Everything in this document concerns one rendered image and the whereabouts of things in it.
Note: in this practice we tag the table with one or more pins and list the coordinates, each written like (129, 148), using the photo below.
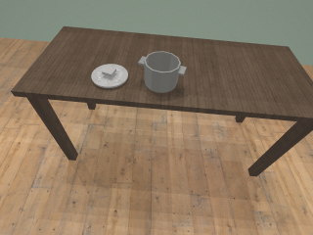
(228, 78)

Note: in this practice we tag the knob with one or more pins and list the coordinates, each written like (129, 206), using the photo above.
(109, 71)

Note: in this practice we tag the lid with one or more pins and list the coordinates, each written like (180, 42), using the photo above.
(105, 81)

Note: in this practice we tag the pot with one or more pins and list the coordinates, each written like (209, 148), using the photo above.
(161, 71)

